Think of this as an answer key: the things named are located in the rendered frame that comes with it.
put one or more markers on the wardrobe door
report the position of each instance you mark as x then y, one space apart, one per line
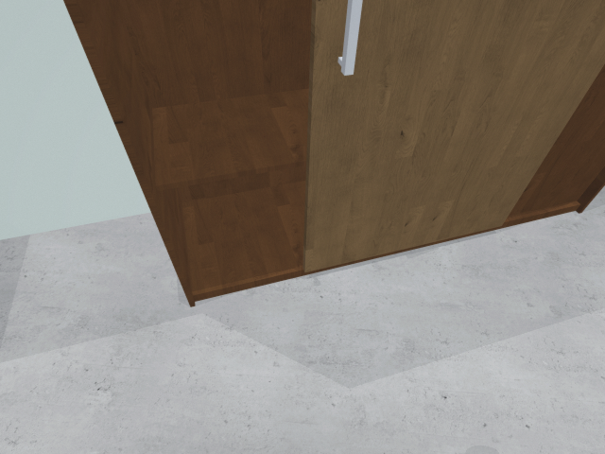
576 158
452 108

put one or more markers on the handle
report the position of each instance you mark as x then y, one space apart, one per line
351 36

